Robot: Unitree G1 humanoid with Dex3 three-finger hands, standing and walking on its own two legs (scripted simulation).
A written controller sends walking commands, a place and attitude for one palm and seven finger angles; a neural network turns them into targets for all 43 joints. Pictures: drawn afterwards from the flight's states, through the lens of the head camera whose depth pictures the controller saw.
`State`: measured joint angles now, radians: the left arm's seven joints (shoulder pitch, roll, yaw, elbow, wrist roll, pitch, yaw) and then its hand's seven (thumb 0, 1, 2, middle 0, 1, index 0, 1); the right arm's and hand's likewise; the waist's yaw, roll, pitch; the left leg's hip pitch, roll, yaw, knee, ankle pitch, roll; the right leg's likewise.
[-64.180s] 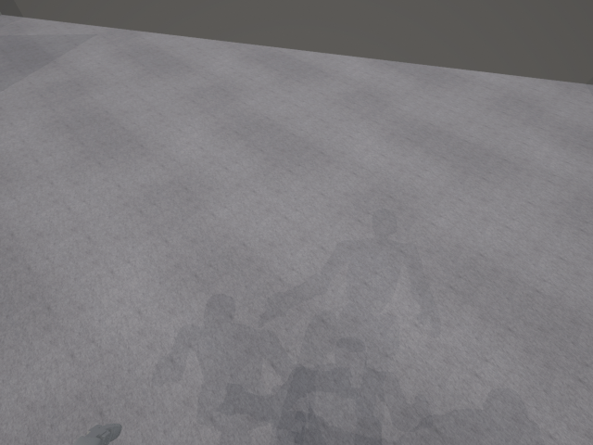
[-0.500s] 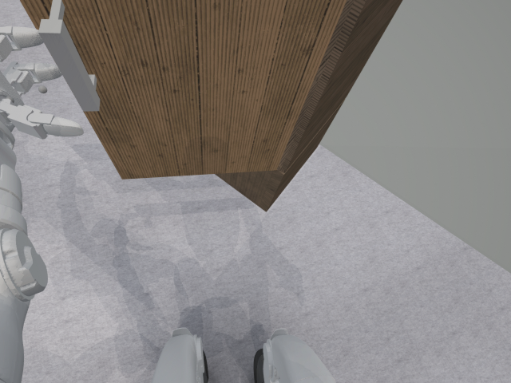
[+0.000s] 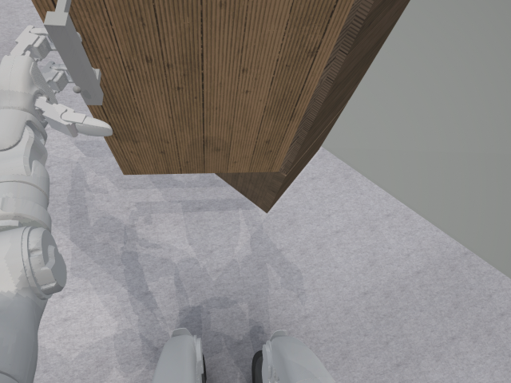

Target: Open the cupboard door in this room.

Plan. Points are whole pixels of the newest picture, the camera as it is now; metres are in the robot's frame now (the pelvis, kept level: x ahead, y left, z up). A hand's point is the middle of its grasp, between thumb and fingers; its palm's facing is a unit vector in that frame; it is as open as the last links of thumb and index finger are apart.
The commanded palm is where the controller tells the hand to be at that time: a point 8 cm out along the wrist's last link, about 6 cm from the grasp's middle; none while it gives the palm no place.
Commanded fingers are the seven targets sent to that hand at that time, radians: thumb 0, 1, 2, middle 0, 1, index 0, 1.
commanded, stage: slide the fingers in behind the handle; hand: left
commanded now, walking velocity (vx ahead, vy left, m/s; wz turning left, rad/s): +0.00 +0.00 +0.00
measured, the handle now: (80, 53) +0.58 +0.22 +0.09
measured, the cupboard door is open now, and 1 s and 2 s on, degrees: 43 43 68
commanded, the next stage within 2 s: close the thumb around the handle in 0.48 s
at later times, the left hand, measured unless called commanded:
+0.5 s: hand (87, 86) +0.53 +0.21 +0.08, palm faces +0.04 -1.00 -0.01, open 13.9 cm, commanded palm +0.50 +0.25 +0.08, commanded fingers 0.00 -0.50 0.30 -0.30 -1.20 -0.30 -1.20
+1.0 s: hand (83, 88) +0.52 +0.21 +0.08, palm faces +0.05 -1.00 -0.01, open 9.1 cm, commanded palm +0.50 +0.25 +0.08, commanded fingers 0.00 0.73 0.83 -0.39 -1.33 -0.39 -1.33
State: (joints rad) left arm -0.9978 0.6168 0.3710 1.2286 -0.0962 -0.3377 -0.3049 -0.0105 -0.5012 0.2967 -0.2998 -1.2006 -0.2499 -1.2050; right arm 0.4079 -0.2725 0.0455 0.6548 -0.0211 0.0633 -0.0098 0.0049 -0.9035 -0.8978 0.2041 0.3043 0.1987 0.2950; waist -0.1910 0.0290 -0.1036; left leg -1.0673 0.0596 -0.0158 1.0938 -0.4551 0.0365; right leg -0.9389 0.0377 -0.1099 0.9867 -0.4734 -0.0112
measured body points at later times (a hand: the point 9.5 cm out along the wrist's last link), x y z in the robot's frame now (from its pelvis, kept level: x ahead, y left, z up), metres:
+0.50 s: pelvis +0.00 +0.00 +0.00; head +0.14 +0.03 +0.43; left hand +0.52 +0.26 +0.08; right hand -0.02 -0.26 -0.10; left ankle +0.02 +0.09 -0.66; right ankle -0.01 -0.12 -0.66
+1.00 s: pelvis +0.00 +0.00 +0.00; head +0.13 +0.02 +0.43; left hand +0.51 +0.26 +0.09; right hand -0.02 -0.27 -0.10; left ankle +0.02 +0.09 -0.66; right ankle -0.01 -0.12 -0.66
